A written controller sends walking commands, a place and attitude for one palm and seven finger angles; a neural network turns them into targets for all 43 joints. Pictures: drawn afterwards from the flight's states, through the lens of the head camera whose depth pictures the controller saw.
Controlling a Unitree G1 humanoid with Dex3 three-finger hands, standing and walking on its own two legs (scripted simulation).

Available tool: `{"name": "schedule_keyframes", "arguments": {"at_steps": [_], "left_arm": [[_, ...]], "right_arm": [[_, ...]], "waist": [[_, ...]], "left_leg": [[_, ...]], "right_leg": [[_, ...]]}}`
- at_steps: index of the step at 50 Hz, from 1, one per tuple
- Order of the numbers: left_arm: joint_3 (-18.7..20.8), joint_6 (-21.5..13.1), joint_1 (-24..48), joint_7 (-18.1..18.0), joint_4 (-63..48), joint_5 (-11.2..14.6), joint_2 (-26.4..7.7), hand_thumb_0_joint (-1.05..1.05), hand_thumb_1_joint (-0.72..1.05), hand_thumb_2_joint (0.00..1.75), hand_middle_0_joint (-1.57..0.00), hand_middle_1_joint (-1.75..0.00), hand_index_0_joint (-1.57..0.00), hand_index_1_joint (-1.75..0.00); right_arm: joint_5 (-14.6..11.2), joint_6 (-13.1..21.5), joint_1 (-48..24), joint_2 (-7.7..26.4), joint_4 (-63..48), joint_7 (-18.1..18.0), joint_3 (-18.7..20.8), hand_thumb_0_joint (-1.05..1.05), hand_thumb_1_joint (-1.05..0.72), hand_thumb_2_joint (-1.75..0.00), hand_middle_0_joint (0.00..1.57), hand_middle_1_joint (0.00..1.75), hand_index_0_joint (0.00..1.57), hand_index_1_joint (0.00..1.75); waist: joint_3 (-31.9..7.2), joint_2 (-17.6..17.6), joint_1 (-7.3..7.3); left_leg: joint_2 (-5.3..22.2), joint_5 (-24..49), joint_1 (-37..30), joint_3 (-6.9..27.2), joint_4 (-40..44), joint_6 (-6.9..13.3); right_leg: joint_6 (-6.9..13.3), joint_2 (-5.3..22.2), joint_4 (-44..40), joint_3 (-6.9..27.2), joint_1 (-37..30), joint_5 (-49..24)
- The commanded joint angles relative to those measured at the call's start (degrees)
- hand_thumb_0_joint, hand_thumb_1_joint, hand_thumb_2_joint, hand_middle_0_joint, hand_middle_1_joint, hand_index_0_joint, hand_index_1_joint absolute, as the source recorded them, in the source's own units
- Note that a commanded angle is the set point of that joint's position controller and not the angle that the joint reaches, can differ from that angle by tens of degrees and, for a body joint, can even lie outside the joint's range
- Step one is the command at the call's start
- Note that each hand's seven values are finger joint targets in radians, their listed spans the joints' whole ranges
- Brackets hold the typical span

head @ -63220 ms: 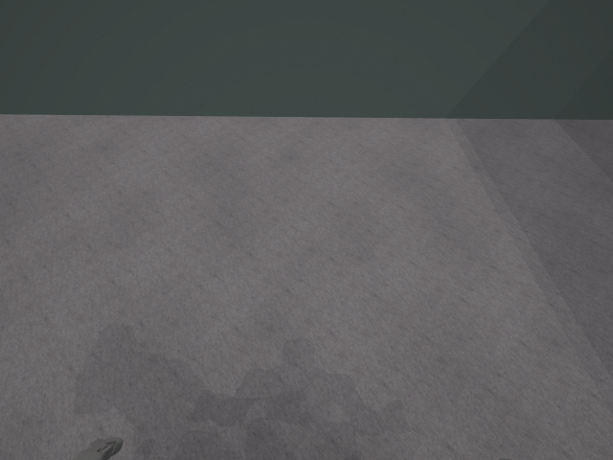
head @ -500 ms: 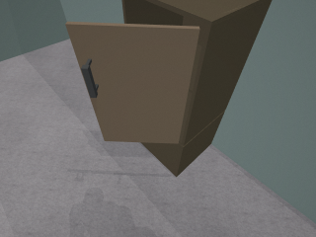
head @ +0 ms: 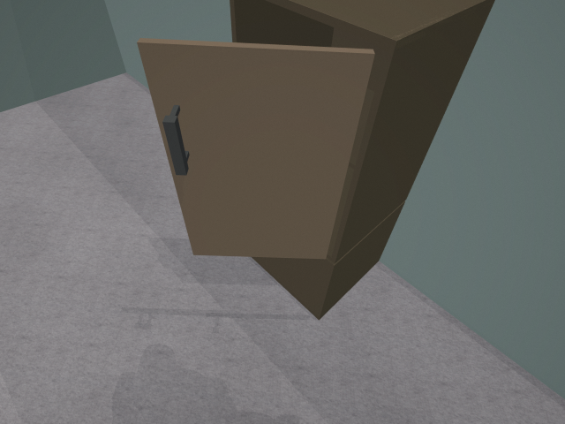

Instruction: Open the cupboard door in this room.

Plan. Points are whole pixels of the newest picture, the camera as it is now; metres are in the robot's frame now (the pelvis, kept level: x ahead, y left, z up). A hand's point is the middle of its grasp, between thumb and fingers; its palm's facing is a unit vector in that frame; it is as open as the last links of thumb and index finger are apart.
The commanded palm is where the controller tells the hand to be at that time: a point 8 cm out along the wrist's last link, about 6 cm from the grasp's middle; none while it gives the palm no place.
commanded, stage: look again from close up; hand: left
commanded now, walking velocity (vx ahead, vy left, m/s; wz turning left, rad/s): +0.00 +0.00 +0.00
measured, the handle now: (178, 140) +0.58 +0.24 +0.07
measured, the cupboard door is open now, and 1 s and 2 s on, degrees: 45 45 45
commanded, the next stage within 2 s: raise the hand with hooked fingers in 0.02 s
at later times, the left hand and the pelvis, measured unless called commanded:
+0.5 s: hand (152, 413) +0.15 +0.18 -0.04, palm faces +0.03 -1.00 -0.02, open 8.4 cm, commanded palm +0.11 +0.25 -0.03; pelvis -0.06 -0.03 -0.06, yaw +3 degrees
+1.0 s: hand (102, 357) +0.19 +0.24 +0.03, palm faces +0.12 -0.99 -0.05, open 11.4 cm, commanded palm +0.16 +0.28 +0.02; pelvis -0.04 -0.02 -0.05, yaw +2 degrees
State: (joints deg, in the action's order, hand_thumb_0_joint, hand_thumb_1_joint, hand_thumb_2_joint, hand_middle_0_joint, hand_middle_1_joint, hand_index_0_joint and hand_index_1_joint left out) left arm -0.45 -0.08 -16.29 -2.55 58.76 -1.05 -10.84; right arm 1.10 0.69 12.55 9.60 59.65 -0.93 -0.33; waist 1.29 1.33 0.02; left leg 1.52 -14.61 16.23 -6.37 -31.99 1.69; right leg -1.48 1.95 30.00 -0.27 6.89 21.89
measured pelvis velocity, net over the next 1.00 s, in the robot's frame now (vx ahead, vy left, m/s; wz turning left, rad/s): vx -0.04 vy -0.02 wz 0.04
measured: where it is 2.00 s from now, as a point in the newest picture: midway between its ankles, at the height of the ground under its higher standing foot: outside the picture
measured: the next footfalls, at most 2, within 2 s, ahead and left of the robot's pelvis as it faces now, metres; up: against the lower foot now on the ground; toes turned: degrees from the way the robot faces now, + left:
none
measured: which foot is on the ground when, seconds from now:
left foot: down 0.00-1.00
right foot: down 0.00-1.00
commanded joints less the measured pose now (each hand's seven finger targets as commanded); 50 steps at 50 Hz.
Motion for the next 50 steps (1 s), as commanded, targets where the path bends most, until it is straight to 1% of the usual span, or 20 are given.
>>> {"name": "schedule_keyframes", "arguments": {"at_steps": [1,5,6,7,8,9,10,11,13,14,17,18,20,23,28,29,34,41,45,50], "left_arm": [[1.3,-0.7,-4.3,0.1,-1.9,0.0,-6.1,0.00,0.90,0.90,-0.20,-0.30,-0.20,-0.30],[1.4,-0.9,-4.1,0.2,-1.6,0.0,-6.9,0.00,0.90,0.90,-0.20,-0.30,-0.20,-0.30],[0.8,-1.3,-6.5,-1.8,-0.6,-0.7,-5.0,0.00,0.90,0.90,-0.20,-0.30,-0.20,-0.30],[12.5,-12.8,35.0,-2.7,-92.6,10.0,-21.6,0.00,0.88,0.89,-0.20,-0.32,-0.20,-0.32],[10.4,-9.9,6.2,-4.4,-78.4,5.9,-16.2,0.00,0.85,0.88,-0.20,-0.33,-0.20,-0.33],[6.8,-7.0,4.9,-6.7,-75.2,6.3,-12.2,0.00,0.83,0.87,-0.21,-0.34,-0.21,-0.34],[-2.9,-1.2,-14.0,-5.7,-57.1,8.0,5.7,0.00,0.81,0.86,-0.21,-0.36,-0.21,-0.36],[-0.1,-3.6,-1.2,-4.7,-69.4,10.6,1.8,0.00,0.78,0.85,-0.21,-0.37,-0.21,-0.37],[5.7,-9.2,-2.7,-2.6,-62.0,10.0,-3.1,0.00,0.74,0.83,-0.21,-0.40,-0.21,-0.40],[8.2,-11.8,-7.8,-0.5,-53.4,9.9,-3.6,0.00,0.71,0.82,-0.21,-0.42,-0.21,-0.42],[12.6,-24.3,-15.2,9.8,-43.7,12.5,-2.8,0.00,0.64,0.79,-0.22,-0.47,-0.22,-0.47],[12.7,-28.1,-14.4,14.1,-43.4,13.7,-3.6,0.00,0.62,0.78,-0.22,-0.48,-0.22,-0.48],[15.9,-31.9,-12.3,22.1,-41.6,15.5,-7.6,0.00,0.57,0.76,-0.22,-0.51,-0.22,-0.51],[21.7,-29.6,-6.2,25.0,-52.9,18.4,-14.7,0.00,0.50,0.73,-0.23,-0.55,-0.23,-0.55],[20.3,-33.5,11.3,20.5,-77.1,20.6,-16.3,0.00,0.39,0.68,-0.24,-0.63,-0.24,-0.63],[18.4,-34.6,15.2,19.9,-79.4,20.5,-15.6,0.00,0.36,0.67,-0.24,-0.64,-0.24,-0.64],[13.0,-30.9,11.0,23.7,-66.1,20.3,-13.9,0.00,0.25,0.62,-0.25,-0.72,-0.25,-0.72],[25.9,-13.8,8.6,27.2,-58.0,22.9,-23.7,0.00,0.08,0.55,-0.26,-0.82,-0.26,-0.82],[30.4,-17.5,5.7,23.2,-63.7,25.4,-21.9,0.00,-0.01,0.51,-0.27,-0.88,-0.27,-0.88],[22.5,-21.1,6.9,23.7,-61.5,22.2,-16.3,0.00,-0.13,0.46,-0.27,-0.96,-0.27,-0.96]], "right_arm": [[-0.2,0.9,1.7,8.4,-2.9,-0.3,1.9,0.00,-0.90,-0.90,0.20,0.30,0.20,0.30],[-0.3,1.2,1.4,8.9,-2.5,-0.3,1.9,0.00,-0.90,-0.90,0.20,0.30,0.20,0.30],[-0.8,0.9,-0.8,9.5,-5.5,-0.2,2.0,0.00,-0.90,-0.90,0.20,0.30,0.20,0.30],[-3.6,9.2,3.0,16.0,-23.7,-1.9,4.2,0.00,-0.90,-0.90,0.20,0.30,0.20,0.30],[-3.5,15.3,-1.0,10.0,-20.4,-3.9,1.1,0.00,-0.90,-0.90,0.20,0.30,0.20,0.30],[-4.0,17.2,-1.9,9.2,-16.9,-4.5,1.7,0.00,-0.90,-0.90,0.20,0.30,0.20,0.30],[-4.5,17.2,0.1,7.3,-16.0,-3.5,1.5,0.00,-0.90,-0.90,0.20,0.30,0.20,0.30],[-4.6,17.1,0.1,10.2,-20.5,-3.4,2.7,0.00,-0.90,-0.90,0.20,0.30,0.20,0.30],[-3.3,17.5,-1.4,11.5,-22.2,-3.9,3.5,0.00,-0.90,-0.90,0.20,0.30,0.20,0.30],[-3.2,17.1,-1.5,11.5,-23.4,-3.5,3.7,0.00,-0.90,-0.90,0.20,0.30,0.20,0.30],[-1.4,15.8,-3.6,11.5,-26.1,-1.8,5.1,0.00,-0.90,-0.90,0.20,0.30,0.20,0.30],[-1.4,15.8,-5.1,11.9,-27.8,-1.2,5.4,0.00,-0.90,-0.90,0.20,0.30,0.20,0.30],[-2.3,15.7,-6.2,12.6,-32.0,-0.1,5.8,0.00,-0.90,-0.90,0.20,0.30,0.20,0.30],[-3.5,15.2,-7.7,12.4,-37.9,-0.7,5.2,0.00,-0.90,-0.90,0.20,0.30,0.20,0.30],[-2.8,16.2,-3.7,10.6,-37.4,-3.2,3.8,0.00,-0.90,-0.90,0.20,0.30,0.20,0.30],[-2.4,16.6,-2.8,11.0,-36.5,-3.7,3.3,0.00,-0.90,-0.90,0.20,0.30,0.20,0.30],[-3.6,18.4,-1.4,13.0,-32.4,-5.4,2.1,0.00,-0.90,-0.90,0.20,0.30,0.20,0.30],[-3.9,15.7,-2.3,12.9,-35.8,-6.0,1.8,0.00,-0.90,-0.90,0.20,0.30,0.20,0.30],[-3.2,15.9,-1.6,11.1,-36.4,-4.8,1.9,0.00,-0.90,-0.90,0.20,0.30,0.20,0.30],[-3.2,16.4,0.6,12.6,-34.4,-3.5,2.8,0.00,-0.90,-0.90,0.20,0.30,0.20,0.30]], "waist": [[0.4,-2.9,-0.33],[-1.3,-1.8,-0.43],[3.2,-3.0,-0.79],[-27.8,-12.3,5.80],[-26.6,-22.3,-0.77],[-22.8,-16.8,0.78],[-10.5,-10.5,2.61],[-4.8,-6.4,2.56],[1.2,1.7,3.49],[4.3,4.6,2.16],[-2.8,16.9,-1.90],[-4.8,16.1,-2.56],[-7.8,4.8,-3.77],[-16.1,-4.8,-4.96],[-18.3,-12.0,0.44],[-16.7,-9.6,2.62],[-7.7,-4.7,5.20],[-14.8,-2.2,-2.11],[-20.3,-3.8,-4.25],[-15.7,-3.7,-0.08]], "left_leg": [[6.0,6.7,-4.8,8.1,9.1,1.5],[6.1,10.3,-6.4,7.4,8.4,1.6],[7.4,18.9,-5.0,6.5,-2.0,0.0],[0.9,25.1,-20.7,7.8,3.6,-0.7],[4.8,31.0,-29.4,10.4,7.2,-1.4],[4.1,21.8,-20.6,10.2,8.5,-3.9],[4.1,13.8,-14.7,10.7,10.2,-1.8],[3.4,5.0,-7.6,11.1,9.6,-1.6],[0.4,-6.6,3.0,9.8,3.8,-1.2],[-0.7,-5.9,6.7,8.6,0.6,-1.3],[-0.6,-0.6,16.4,6.9,-10.1,-2.1],[-1.0,-2.1,19.7,6.2,-12.8,-2.2],[-2.1,-3.7,21.3,5.0,-16.5,-2.4],[-2.5,-7.2,20.2,3.7,-18.1,-1.1],[-0.5,-11.2,17.0,6.7,-20.7,0.2],[-0.1,-12.6,18.3,7.6,-21.5,0.4],[0.3,-13.6,22.2,8.9,-22.7,0.6],[-0.3,-4.7,19.8,7.9,-18.9,0.3],[-0.2,4.7,14.3,7.8,-16.8,-0.1],[-0.3,5.5,11.3,7.8,-15.6,0.3]], "right_leg": [[2.9,2.2,-5.1,1.9,6.8,-8.0],[2.8,2.7,-5.6,2.2,6.0,-10.4],[2.4,5.0,-8.8,6.1,10.5,-19.5],[3.7,-0.2,-1.1,-3.4,8.3,-26.0],[3.7,-1.7,7.2,-4.2,12.7,-13.1],[2.9,-1.7,8.2,-4.8,15.0,-5.2],[2.3,-1.8,8.0,-5.0,20.0,-1.5],[2.1,-1.5,5.3,-5.3,18.6,-2.2],[2.1,-2.1,0.2,-6.0,22.4,-0.4],[2.2,-2.2,0.3,-6.1,24.7,1.3],[2.4,-3.3,11.3,-6.6,32.4,0.1],[2.5,-2.9,13.5,-5.4,33.7,1.5],[3.6,-1.8,16.0,-2.5,33.5,3.4],[3.0,-1.5,14.9,0.9,31.9,9.8],[2.9,-2.3,13.8,3.9,36.3,15.0],[2.8,-2.9,14.4,3.5,38.4,15.6],[2.1,-3.5,11.9,4.4,40.1,17.8],[1.6,-1.4,8.4,5.0,28.6,11.2],[1.5,-2.6,12.6,1.2,24.0,-6.4],[1.4,-4.4,14.4,-2.5,30.1,-10.0]]}}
